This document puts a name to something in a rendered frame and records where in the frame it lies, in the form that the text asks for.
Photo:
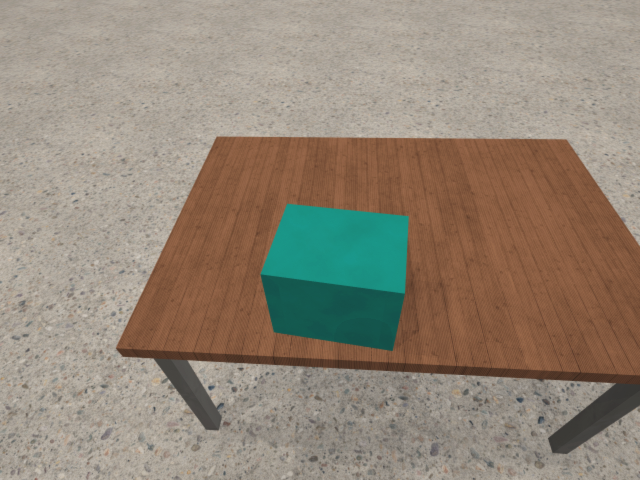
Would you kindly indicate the table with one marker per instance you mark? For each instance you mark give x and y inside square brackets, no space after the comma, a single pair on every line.
[517,266]

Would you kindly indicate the carton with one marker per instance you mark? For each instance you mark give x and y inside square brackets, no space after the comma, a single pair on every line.
[337,275]

